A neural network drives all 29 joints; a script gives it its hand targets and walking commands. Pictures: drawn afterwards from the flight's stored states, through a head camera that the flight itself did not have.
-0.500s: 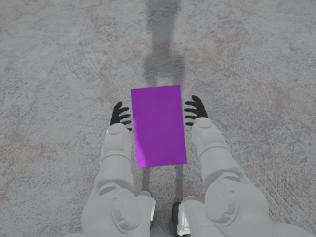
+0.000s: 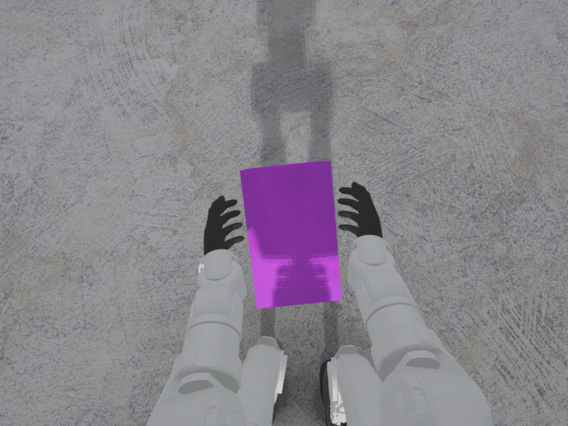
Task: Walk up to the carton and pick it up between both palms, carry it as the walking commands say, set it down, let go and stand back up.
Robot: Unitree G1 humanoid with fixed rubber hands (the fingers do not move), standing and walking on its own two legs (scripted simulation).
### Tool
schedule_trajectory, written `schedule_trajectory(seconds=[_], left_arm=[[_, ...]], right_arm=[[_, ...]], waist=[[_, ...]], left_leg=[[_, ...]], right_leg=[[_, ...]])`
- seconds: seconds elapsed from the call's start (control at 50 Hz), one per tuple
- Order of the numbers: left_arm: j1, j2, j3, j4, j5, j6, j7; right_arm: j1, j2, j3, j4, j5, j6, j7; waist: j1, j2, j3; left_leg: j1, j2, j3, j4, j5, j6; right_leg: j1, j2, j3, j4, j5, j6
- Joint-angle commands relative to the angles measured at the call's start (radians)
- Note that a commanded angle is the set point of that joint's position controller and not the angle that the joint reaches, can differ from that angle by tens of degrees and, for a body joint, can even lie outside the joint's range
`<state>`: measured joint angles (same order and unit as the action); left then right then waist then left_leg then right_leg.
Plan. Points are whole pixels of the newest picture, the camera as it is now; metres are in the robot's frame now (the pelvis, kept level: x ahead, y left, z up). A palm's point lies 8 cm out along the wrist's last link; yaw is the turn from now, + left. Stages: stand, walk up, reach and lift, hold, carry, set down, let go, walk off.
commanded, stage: set down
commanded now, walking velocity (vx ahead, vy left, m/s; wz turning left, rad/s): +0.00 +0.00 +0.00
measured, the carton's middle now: (290, 226) +0.43 +0.05 -0.19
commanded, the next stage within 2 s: none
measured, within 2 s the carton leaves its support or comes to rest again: neither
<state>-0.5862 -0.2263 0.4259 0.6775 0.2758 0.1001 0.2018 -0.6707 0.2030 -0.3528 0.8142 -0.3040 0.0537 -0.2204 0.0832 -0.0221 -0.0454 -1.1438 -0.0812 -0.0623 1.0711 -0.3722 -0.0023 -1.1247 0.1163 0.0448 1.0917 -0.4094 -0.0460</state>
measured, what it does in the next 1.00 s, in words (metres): lowers itself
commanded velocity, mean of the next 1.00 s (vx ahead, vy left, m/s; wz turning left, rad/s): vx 0.00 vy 0.00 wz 0.00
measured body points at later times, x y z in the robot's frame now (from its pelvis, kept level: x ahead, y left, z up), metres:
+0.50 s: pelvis -0.04 +0.02 -0.08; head +0.19 +0.01 +0.31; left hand +0.37 +0.17 -0.18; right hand +0.41 -0.06 -0.17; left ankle +0.06 +0.12 -0.65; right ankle +0.04 -0.09 -0.65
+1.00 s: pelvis -0.05 +0.01 -0.15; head +0.23 +0.01 +0.21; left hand +0.41 +0.16 -0.26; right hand +0.45 -0.06 -0.26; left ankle +0.06 +0.12 -0.65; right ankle +0.04 -0.09 -0.65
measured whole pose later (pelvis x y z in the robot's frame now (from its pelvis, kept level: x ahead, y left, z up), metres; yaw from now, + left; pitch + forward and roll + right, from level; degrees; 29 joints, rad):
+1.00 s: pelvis -0.05 +0.01 -0.15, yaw -3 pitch +39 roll +1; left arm -0.97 -0.12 0.49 0.76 0.22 0.20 0.21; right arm -1.08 0.08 -0.34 0.92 -0.25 0.17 -0.26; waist 0.10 -0.04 -0.02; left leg -1.83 -0.10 -0.03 1.65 -0.50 -0.02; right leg -1.83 0.17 0.04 1.66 -0.51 -0.01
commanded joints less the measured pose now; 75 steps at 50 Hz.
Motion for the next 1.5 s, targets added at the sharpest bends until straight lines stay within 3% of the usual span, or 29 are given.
schedule_trajectory(seconds=[0.0,0.02,0.08,0.1,0.16,0.22,0.26,0.3,0.34,0.36,0.38,0.42,0.44,0.46,0.48,0.52,0.56,0.64,0.7,0.76,0.82,0.94,0.96,1.04,1.28,1.38,1.4,1.44,1.48], left_arm=[[-0.369,-0.783,-0.465,0.042,-0.049,-0.092,-0.196],[-0.401,-0.768,-0.48,-0.005,-0.062,-0.099,-0.19],[-0.545,-0.693,-0.482,-0.074,-0.086,-0.117,-0.177],[-0.484,-0.693,-0.43,-0.002,-0.064,-0.111,-0.176],[-0.547,-0.753,-0.541,-0.031,-0.118,-0.1,-0.175],[-0.61,-0.746,-0.524,-0.056,-0.117,-0.106,-0.162],[-0.533,-0.797,-0.539,0.004,-0.105,-0.09,-0.139],[-0.581,-0.773,-0.508,0.044,-0.116,-0.085,-0.145],[-0.638,-0.744,-0.497,0.012,-0.12,-0.083,-0.144],[-0.606,-0.758,-0.505,-0.012,-0.118,-0.08,-0.144],[-0.661,-0.747,-0.498,0.017,-0.152,-0.071,-0.145],[-0.719,-0.738,-0.464,0.014,-0.123,-0.05,-0.144],[-0.788,-0.746,-0.493,0.005,-0.136,-0.043,-0.152],[-0.772,-0.726,-0.466,0.036,-0.117,-0.026,-0.154],[-0.84,-0.71,-0.466,-0.004,-0.127,-0.034,-0.153],[-0.885,-0.758,-0.471,0.016,-0.132,-0.02,-0.166],[-0.953,-0.743,-0.488,-0.044,-0.165,-0.023,-0.161],[-0.975,-0.717,-0.42,0.054,-0.138,0.014,-0.171],[-0.997,-0.774,-0.429,0.017,-0.139,0.028,-0.188],[-1.021,-0.747,-0.391,0.06,-0.139,0.043,-0.21],[-1.02,-0.748,-0.394,0.027,-0.128,0.042,-0.233],[-1.015,-0.733,-0.379,0.043,-0.137,0.039,-0.243],[-0.997,-0.723,-0.37,0.039,-0.118,0.033,-0.243],[-1.078,-0.691,-0.405,-0.002,-0.146,0.032,-0.242],[-1.185,-0.7,-0.412,0.009,-0.155,0.066,-0.237],[-1.214,-0.692,-0.401,-0.007,-0.183,0.064,-0.241],[-1.214,-0.749,-0.405,0.047,-0.212,0.081,-0.251],[-1.214,-0.652,-0.369,0.063,-0.155,0.085,-0.243],[-1.255,-0.701,-0.418,0.03,-0.184,0.087,-0.243]], right_arm=[[-0.361,0.833,0.497,0.055,0.064,-0.072,0.219],[-0.393,0.831,0.515,0.046,0.089,-0.076,0.221],[-0.444,0.788,0.461,0.079,0.082,-0.076,0.206],[-0.409,0.766,0.455,0.126,0.066,-0.08,0.212],[-0.479,0.74,0.451,0.042,0.066,-0.09,0.198],[-0.501,0.788,0.505,0.067,0.085,-0.083,0.193],[-0.539,0.771,0.499,0.038,0.104,-0.082,0.198],[-0.618,0.763,0.542,0.011,0.128,-0.082,0.19],[-0.633,0.775,0.52,0.006,0.127,-0.068,0.185],[-0.602,0.793,0.558,0.028,0.14,-0.054,0.19],[-0.632,0.748,0.506,0.045,0.1,-0.05,0.183],[-0.665,0.793,0.498,0.101,0.108,-0.021,0.188],[-0.69,0.731,0.439,0.095,0.09,-0.019,0.198],[-0.72,0.763,0.451,0.117,0.1,-0.008,0.211],[-0.723,0.799,0.452,0.124,0.085,0.001,0.2],[-0.785,0.779,0.422,0.104,0.09,0.001,0.197],[-0.855,0.824,0.489,0.056,0.14,0.009,0.201],[-0.924,0.811,0.414,0.116,0.129,0.041,0.195],[-0.924,0.844,0.413,0.144,0.136,0.054,0.21],[-0.898,0.851,0.38,0.168,0.092,0.073,0.204],[-0.917,0.845,0.388,0.138,0.111,0.072,0.198],[-0.986,0.865,0.431,0.09,0.144,0.066,0.208],[-0.93,0.848,0.401,0.131,0.118,0.064,0.2],[-1.015,0.842,0.419,0.085,0.15,0.052,0.184],[-1.037,0.803,0.368,0.177,0.141,0.102,0.192],[-1.135,0.803,0.428,0.131,0.173,0.103,0.198],[-1.193,0.749,0.402,0.093,0.167,0.095,0.202],[-1.172,0.773,0.387,0.12,0.173,0.109,0.212],[-1.193,0.74,0.369,0.113,0.17,0.106,0.217]], waist=[[0.038,-0.021,-0.8],[0.075,-0.007,-0.83],[0.029,-0.03,-0.793],[0.067,0.005,-0.733],[-0.017,0.0,-0.823],[0.032,-0.001,-0.871],[0.003,0.041,-0.898],[0.057,0.0,-0.898],[0.022,-0.026,-0.887],[0.066,-0.016,-0.935],[-0.007,-0.049,-0.897],[0.036,-0.028,-0.855],[-0.028,-0.028,-0.834],[0.027,0.002,-0.777],[0.016,-0.06,-0.838],[-0.018,-0.011,-0.836],[0.045,-0.014,-0.932],[0.039,-0.028,-0.881],[0.036,0.003,-0.927],[0.027,-0.084,-0.942],[0.06,-0.02,-0.964],[0.115,-0.087,-0.959],[0.059,-0.087,-0.975],[0.097,-0.056,-0.999],[0.054,-0.014,-1.001],[0.123,-0.03,-1.058],[0.048,-0.065,-1.011],[0.117,-0.053,-0.992],[0.062,-0.009,-0.943]], left_leg=[[0.38,-0.077,-0.039,0.005,0.515,-0.007],[0.371,-0.071,-0.041,0.015,0.546,-0.01],[0.351,-0.059,-0.04,0.043,0.384,-0.008],[0.328,-0.072,-0.022,0.021,0.348,-0.008],[0.343,-0.083,-0.043,0.078,0.397,-0.028],[0.337,-0.081,-0.028,0.12,0.447,-0.026],[0.433,-0.075,-0.059,0.115,0.428,-0.028],[0.273,-0.093,-0.016,0.164,0.371,-0.025],[0.242,-0.089,-0.017,0.182,0.303,-0.012],[0.223,-0.095,-0.001,0.198,0.347,-0.014],[0.215,-0.096,-0.041,0.194,0.213,-0.005],[0.157,-0.096,-0.006,0.213,0.178,-0.006],[0.172,-0.093,-0.036,0.201,0.053,-0.004],[0.151,-0.1,-0.023,0.197,0.048,0.004],[0.097,-0.095,-0.001,0.226,0.051,-0.001],[0.054,-0.093,0.011,0.251,0.049,-0.004],[0.124,-0.102,0.028,0.295,0.108,-0.001],[-0.013,-0.09,0.054,0.326,-0.02,0.0],[0.021,-0.089,0.058,0.354,0.068,-0.006],[-0.069,-0.097,0.055,0.404,0.072,-0.001],[-0.113,-0.088,0.074,0.443,0.146,-0.006],[-0.136,-0.097,0.059,0.467,0.213,0.004],[-0.166,-0.095,0.07,0.506,0.251,-0.003],[-0.153,-0.1,0.07,0.515,0.251,-0.014],[-0.156,-0.098,0.069,0.589,0.196,-0.028],[-0.237,-0.104,0.087,0.652,0.266,-0.023],[-0.219,-0.099,0.061,0.663,0.218,-0.016],[-0.21,-0.092,0.076,0.663,0.19,-0.018],[-0.223,-0.099,0.069,0.66,0.19,-0.025]], right_leg=[[0.292,0.046,0.103,-0.035,0.49,0.038],[0.283,0.052,0.105,0.003,0.513,0.035],[0.119,0.064,0.083,0.013,0.291,0.039],[0.109,0.065,0.083,-0.002,0.264,0.028],[0.069,0.082,0.05,0.075,0.293,0.031],[0.038,0.078,0.064,0.107,0.309,0.024],[-0.056,0.088,0.038,0.151,0.224,0.022],[0.005,0.086,0.045,0.157,0.242,0.028],[-0.024,0.088,0.03,0.178,0.195,0.043],[0.027,0.087,0.051,0.188,0.242,0.038],[-0.073,0.089,0.015,0.211,0.111,0.041],[-0.086,0.089,0.028,0.222,0.092,0.034],[-0.153,0.099,0.003,0.233,-0.022,0.025],[-0.191,0.097,0.011,0.243,-0.025,0.022],[-0.123,0.101,0.019,0.238,-0.011,0.032],[-0.157,0.094,0.01,0.261,-0.009,0.028],[-0.147,0.112,0.012,0.303,0.018,0.036],[-0.168,0.106,0.002,0.324,-0.076,0.05],[-0.163,0.106,-0.012,0.353,0.003,0.045],[-0.164,0.113,-0.002,0.37,0.034,0.06],[-0.16,0.108,0.01,0.411,0.128,0.058],[-0.253,0.118,-0.002,0.447,0.156,0.078],[-0.27,0.117,-0.004,0.455,0.199,0.085],[-0.296,0.119,-0.009,0.489,0.196,0.077],[-0.429,0.136,-0.056,0.603,0.069,0.061],[-0.382,0.128,-0.02,0.652,0.148,0.06],[-0.45,0.123,-0.046,0.655,0.086,0.057],[-0.507,0.131,-0.042,0.675,0.062,0.063],[-0.558,0.134,-0.056,0.686,0.056,0.047]])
